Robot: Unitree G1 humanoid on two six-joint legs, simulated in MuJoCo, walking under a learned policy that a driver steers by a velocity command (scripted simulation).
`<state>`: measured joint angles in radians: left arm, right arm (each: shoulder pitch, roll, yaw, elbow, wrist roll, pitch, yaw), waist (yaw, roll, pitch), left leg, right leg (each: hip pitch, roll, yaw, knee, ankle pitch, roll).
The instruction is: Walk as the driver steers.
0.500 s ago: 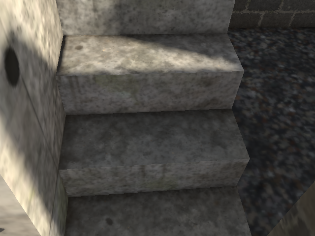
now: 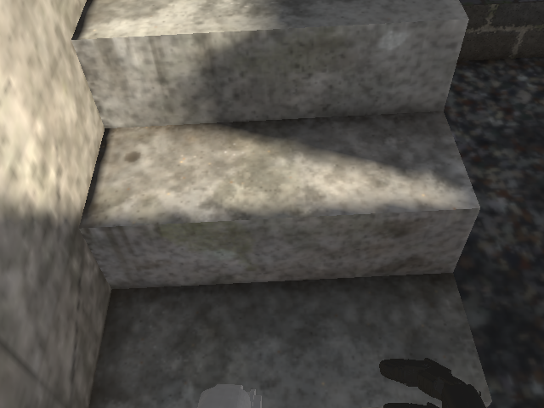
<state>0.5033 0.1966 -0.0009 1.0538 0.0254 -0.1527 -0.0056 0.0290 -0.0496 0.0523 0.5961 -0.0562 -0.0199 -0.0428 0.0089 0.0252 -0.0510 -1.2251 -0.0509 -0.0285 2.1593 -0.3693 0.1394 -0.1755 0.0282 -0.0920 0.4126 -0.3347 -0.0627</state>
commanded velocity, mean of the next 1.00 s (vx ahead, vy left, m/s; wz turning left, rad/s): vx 1.00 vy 0.00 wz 0.00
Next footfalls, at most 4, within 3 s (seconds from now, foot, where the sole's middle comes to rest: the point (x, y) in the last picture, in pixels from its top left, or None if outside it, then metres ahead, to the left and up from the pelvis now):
0.10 left None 0.22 0.10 -0.58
0.52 right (354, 330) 0.50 -0.10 -0.39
0.96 left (271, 169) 0.71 0.05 -0.19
1.28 right None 0.99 -0.17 0.00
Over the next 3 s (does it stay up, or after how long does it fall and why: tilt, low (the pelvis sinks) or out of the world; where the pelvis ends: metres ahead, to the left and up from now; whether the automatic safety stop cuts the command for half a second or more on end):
stays up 1.56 0.08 1.23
